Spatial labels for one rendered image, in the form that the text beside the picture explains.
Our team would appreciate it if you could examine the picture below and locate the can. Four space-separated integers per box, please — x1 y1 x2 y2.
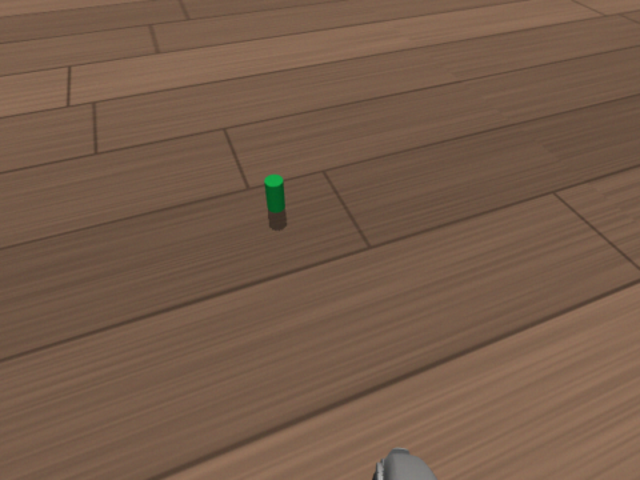
264 174 285 213

